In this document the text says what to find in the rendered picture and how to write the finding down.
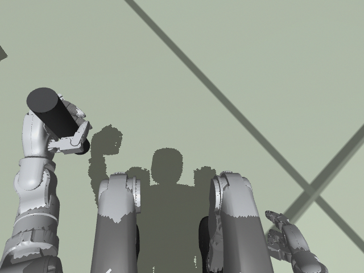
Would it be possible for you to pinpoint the right robot arm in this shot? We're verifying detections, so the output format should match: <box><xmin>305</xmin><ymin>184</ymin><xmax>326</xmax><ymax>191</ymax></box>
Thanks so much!
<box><xmin>291</xmin><ymin>251</ymin><xmax>328</xmax><ymax>273</ymax></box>

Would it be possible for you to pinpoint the right robot hand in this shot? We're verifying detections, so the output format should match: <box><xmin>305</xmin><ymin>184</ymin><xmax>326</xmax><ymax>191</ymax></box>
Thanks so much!
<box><xmin>265</xmin><ymin>210</ymin><xmax>311</xmax><ymax>263</ymax></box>

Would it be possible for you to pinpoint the left robot hand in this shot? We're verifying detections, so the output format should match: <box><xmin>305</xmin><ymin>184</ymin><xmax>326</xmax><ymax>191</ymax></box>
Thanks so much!
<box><xmin>22</xmin><ymin>93</ymin><xmax>92</xmax><ymax>160</ymax></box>

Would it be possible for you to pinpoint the can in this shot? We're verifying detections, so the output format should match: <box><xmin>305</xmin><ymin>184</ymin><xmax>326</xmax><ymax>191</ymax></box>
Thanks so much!
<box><xmin>26</xmin><ymin>88</ymin><xmax>90</xmax><ymax>155</ymax></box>

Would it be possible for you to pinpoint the left robot arm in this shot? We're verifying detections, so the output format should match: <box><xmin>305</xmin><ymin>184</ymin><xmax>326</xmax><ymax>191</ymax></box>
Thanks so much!
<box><xmin>0</xmin><ymin>156</ymin><xmax>63</xmax><ymax>273</ymax></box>

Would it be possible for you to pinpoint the right robot foot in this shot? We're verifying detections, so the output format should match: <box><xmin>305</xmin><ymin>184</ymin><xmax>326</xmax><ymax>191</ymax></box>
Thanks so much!
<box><xmin>198</xmin><ymin>216</ymin><xmax>223</xmax><ymax>273</ymax></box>

